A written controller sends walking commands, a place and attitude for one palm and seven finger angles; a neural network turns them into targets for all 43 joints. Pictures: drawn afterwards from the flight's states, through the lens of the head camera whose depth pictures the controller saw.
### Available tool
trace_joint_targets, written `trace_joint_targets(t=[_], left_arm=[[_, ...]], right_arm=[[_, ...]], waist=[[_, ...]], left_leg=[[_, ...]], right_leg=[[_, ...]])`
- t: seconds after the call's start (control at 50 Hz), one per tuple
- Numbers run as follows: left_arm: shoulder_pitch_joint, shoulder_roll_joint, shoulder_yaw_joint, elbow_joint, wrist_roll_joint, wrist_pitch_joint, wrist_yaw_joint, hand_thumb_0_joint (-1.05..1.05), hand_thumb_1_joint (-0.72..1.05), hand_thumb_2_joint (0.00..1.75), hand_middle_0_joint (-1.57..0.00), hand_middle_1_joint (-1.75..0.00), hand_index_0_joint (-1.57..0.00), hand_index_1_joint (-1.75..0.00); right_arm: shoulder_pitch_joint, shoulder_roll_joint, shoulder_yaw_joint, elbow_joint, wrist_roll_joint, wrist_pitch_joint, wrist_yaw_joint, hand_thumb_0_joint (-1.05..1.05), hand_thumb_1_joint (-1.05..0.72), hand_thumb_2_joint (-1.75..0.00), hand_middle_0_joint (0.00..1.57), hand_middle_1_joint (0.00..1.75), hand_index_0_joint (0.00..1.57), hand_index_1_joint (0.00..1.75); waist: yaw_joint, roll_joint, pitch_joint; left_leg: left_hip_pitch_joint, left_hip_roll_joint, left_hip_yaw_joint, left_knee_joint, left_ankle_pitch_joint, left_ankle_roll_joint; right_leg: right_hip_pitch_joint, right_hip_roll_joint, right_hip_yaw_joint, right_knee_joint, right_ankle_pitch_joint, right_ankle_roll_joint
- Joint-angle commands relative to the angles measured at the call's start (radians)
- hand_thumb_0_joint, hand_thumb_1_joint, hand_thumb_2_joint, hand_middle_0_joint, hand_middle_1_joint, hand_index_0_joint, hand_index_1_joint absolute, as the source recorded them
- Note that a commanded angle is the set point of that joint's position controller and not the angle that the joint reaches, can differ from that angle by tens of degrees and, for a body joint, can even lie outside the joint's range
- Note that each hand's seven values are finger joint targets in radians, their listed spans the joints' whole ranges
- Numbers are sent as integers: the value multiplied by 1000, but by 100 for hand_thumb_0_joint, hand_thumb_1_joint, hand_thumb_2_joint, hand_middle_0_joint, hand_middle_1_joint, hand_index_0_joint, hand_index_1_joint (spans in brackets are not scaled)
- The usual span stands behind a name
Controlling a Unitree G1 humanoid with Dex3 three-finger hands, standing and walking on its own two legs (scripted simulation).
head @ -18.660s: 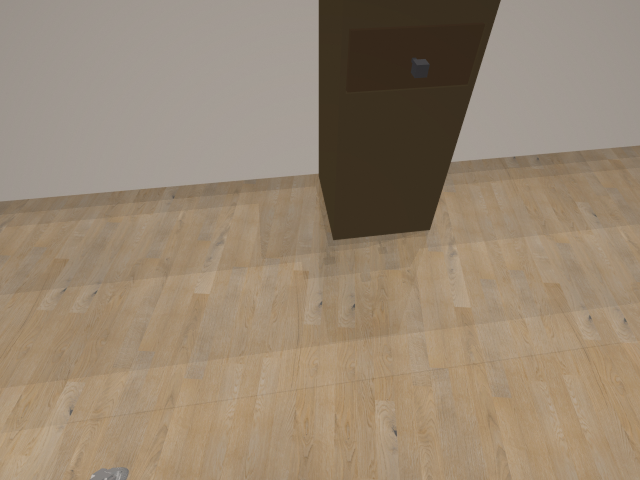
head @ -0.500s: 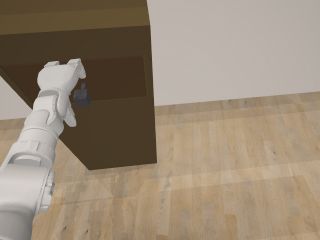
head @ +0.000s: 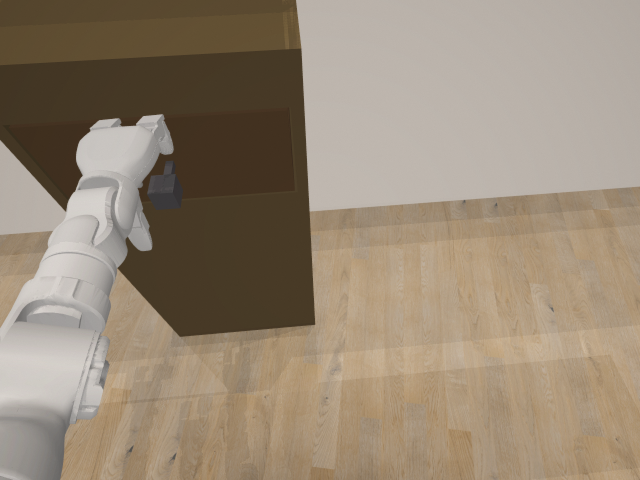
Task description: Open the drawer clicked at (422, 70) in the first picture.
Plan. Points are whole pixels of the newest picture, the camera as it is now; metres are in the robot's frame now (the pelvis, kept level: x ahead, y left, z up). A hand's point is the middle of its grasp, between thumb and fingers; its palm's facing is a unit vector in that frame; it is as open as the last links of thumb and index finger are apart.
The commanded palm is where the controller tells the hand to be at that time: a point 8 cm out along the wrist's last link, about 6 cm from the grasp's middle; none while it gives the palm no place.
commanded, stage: re-aim the fingers above the handle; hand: left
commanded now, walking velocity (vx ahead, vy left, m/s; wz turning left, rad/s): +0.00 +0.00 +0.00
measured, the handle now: (167, 182) +0.55 +0.22 +0.01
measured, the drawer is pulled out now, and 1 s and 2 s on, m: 0.00 0.00 0.00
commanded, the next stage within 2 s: lower the fingers behind the handle in 0.04 s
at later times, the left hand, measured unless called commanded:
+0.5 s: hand (146, 194) +0.50 +0.23 +0.05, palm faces -0.07 -0.04 -1.00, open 13.8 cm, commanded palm +0.48 +0.23 +0.11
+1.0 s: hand (147, 205) +0.49 +0.23 +0.03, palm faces -0.05 -0.03 -1.00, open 13.8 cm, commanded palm +0.48 +0.23 +0.07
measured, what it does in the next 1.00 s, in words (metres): stands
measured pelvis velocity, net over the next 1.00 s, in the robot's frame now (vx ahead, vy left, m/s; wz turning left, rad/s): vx -0.01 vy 0.01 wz -0.01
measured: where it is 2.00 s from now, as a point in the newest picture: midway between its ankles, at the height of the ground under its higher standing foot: outside the picture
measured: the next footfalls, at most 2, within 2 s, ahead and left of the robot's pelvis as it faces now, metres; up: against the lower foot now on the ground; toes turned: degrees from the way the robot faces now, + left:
none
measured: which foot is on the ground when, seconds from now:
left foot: down 0.00-1.00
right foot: down 0.00-1.00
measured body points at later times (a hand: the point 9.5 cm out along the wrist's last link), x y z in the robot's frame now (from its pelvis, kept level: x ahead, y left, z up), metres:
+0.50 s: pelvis +0.00 +0.01 -0.01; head +0.10 +0.00 +0.43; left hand +0.49 +0.23 +0.10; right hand +0.00 -0.27 -0.13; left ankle -0.01 +0.12 -0.72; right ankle -0.04 -0.12 -0.72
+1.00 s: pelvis -0.01 +0.01 -0.02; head +0.10 +0.01 +0.42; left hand +0.49 +0.23 +0.08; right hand +0.00 -0.26 -0.14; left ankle -0.01 +0.12 -0.72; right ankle -0.04 -0.12 -0.72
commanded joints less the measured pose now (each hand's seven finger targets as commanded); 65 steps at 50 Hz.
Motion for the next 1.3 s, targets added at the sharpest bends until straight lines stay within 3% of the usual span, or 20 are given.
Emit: trace_joint_targets(t=[0.0,0.02,0.08,0.18,0.22,0.3,0.38,0.64,0.68,0.72,0.74,0.82,0.88,1.0,1.04,1.08,1.1,1.14,1.2,1.28], left_arm=[[-464,278,86,-196,-3,-15,52,0,-50,30,-30,-120,-30,-120],[-457,300,105,-196,-1,-17,53,0,-50,30,-30,-120,-30,-120],[-488,261,66,-178,5,-8,63,0,-50,30,-30,-120,-30,-120],[-456,290,98,-158,9,-7,68,0,-50,30,-30,-120,-30,-120],[-446,255,76,-152,6,-9,65,0,-50,30,-30,-120,-30,-120],[-448,248,67,-150,10,-14,72,0,-50,30,-30,-120,-30,-120],[-453,301,113,-175,20,-32,93,0,-50,30,-30,-120,-30,-120],[-428,227,80,-185,22,-15,128,0,-50,30,-30,-120,-30,-120],[-440,188,45,-167,25,-13,129,0,-50,30,-30,-120,-30,-120],[-475,192,48,-168,26,-18,136,0,-50,30,-30,-120,-30,-120],[-452,224,74,-159,32,-17,141,0,-50,30,-30,-120,-30,-120],[-426,228,80,-106,34,-5,142,0,-50,30,-30,-120,-30,-120],[-423,214,66,-97,39,-5,147,0,-50,30,-30,-120,-30,-120],[-425,233,56,-7,54,30,148,0,-50,30,-30,-120,-30,-120],[-426,199,30,21,50,38,142,0,-50,30,-30,-120,-30,-120],[-426,235,48,45,52,45,135,0,-50,30,-30,-120,-30,-120],[-433,200,16,54,49,49,130,0,-50,30,-30,-120,-30,-120],[-407,230,40,53,50,41,118,0,-50,30,-30,-120,-30,-120],[-371,211,24,81,49,39,104,0,-50,30,-30,-120,-30,-120],[-343,232,36,78,45,24,95,0,-50,30,-30,-120,-30,-120]], right_arm=[[124,-146,-58,-55,-1,-17,-11,0,-90,-90,20,30,20,30],[125,-150,-59,-55,-4,-13,-13,0,-90,-90,20,30,20,30],[131,-149,-60,-48,2,-16,-11,0,-90,-90,20,30,20,30],[150,-151,-63,-41,-4,-20,-10,0,-90,-90,20,30,20,30],[154,-150,-63,-38,-7,-19,-7,0,-90,-90,20,30,20,30],[162,-152,-65,-37,-6,-20,-6,0,-90,-90,20,30,20,30],[168,-152,-66,-35,-11,-21,-8,0,-90,-90,20,30,20,30],[179,-151,-77,-20,-19,-19,6,0,-90,-90,20,30,20,30],[174,-149,-76,-16,-19,-19,7,0,-90,-90,20,30,20,30],[176,-149,-76,-11,-23,-22,4,0,-90,-90,20,30,20,30],[182,-150,-76,-12,-22,-23,4,0,-90,-90,20,30,20,30],[180,-150,-69,-16,-23,-20,4,0,-90,-90,20,30,20,30],[182,-147,-68,-24,-22,-24,4,0,-90,-90,20,30,20,30],[195,-155,-59,-21,-17,-24,-2,0,-90,-90,20,30,20,30],[202,-152,-59,-19,-16,-25,-1,0,-90,-90,20,30,20,30],[203,-159,-53,-21,-14,-23,-3,0,-90,-90,20,30,20,30],[204,-156,-53,-24,-14,-25,-4,0,-90,-90,20,30,20,30],[209,-158,-52,-28,-14,-24,-5,0,-90,-90,20,30,20,30],[208,-158,-48,-35,-13,-22,-6,0,-90,-90,20,30,20,30],[211,-160,-46,-40,-12,-23,-8,0,-90,-90,20,30,20,30]], waist=[[-8,2,-396],[-7,-16,-414],[-28,-27,-383],[-12,-10,-428],[-19,-11,-422],[-25,-9,-398],[-15,20,-435],[-28,33,-457],[-44,34,-411],[-51,28,-420],[-35,43,-446],[-38,7,-420],[-39,22,-421],[-56,-5,-381],[-67,-5,-374],[-67,-24,-359],[-79,-28,-348],[-62,-12,-384],[-65,-45,-342],[-59,-45,-346]], left_leg=[[280,-53,4,-6,406,48],[282,-54,3,0,424,50],[268,-51,0,-5,380,48],[274,-51,1,5,424,47],[273,-49,4,10,437,48],[264,-46,0,11,412,47],[261,-46,-3,27,447,45],[302,-33,-19,59,515,40],[297,-31,-23,58,468,38],[293,-32,-23,63,448,42],[291,-34,-25,66,450,39],[234,-36,-21,73,421,41],[221,-39,-18,82,400,41],[142,-41,-15,92,324,44],[140,-41,-13,96,315,45],[104,-40,-15,97,270,46],[98,-41,-12,99,262,49],[97,-42,-10,106,280,48],[54,-43,-8,110,229,49],[26,-43,-3,122,211,52]], right_leg=[[132,53,1,-54,430,-22],[145,53,3,-51,443,-23],[101,56,-4,-55,394,-19],[120,57,-3,-43,430,-22],[116,58,-4,-44,442,-23],[78,61,-7,-43,405,-22],[82,62,-5,-20,429,-24],[15,70,-19,0,416,-25],[-35,72,-26,-4,361,-26],[-39,72,-22,-2,353,-27],[-29,70,-21,8,355,-28],[-24,71,-22,15,359,-29],[-40,72,-21,24,343,-28],[-71,70,-18,32,303,-25],[-84,70,-20,31,293,-23],[-95,70,-19,33,258,-23],[-99,69,-17,30,259,-21],[-81,68,-13,42,281,-23],[-99,69,-16,41,245,-21],[-103,68,-11,50,241,-20]])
